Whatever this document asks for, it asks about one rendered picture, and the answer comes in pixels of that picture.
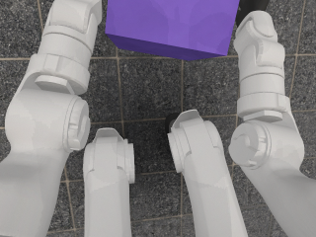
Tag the left robot forearm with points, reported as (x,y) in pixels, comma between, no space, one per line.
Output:
(67,43)

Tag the right robot foot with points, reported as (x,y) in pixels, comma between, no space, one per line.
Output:
(169,121)

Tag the robot right upper arm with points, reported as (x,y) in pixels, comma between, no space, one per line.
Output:
(270,155)

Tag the carton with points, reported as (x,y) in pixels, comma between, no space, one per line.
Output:
(181,29)

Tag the right robot forearm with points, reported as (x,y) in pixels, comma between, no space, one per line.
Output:
(261,72)

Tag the right robot thigh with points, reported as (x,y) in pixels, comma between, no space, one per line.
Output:
(215,207)

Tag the robot left upper arm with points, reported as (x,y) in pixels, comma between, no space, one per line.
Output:
(43,128)

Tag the right robot hand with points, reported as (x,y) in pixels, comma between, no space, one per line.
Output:
(248,6)

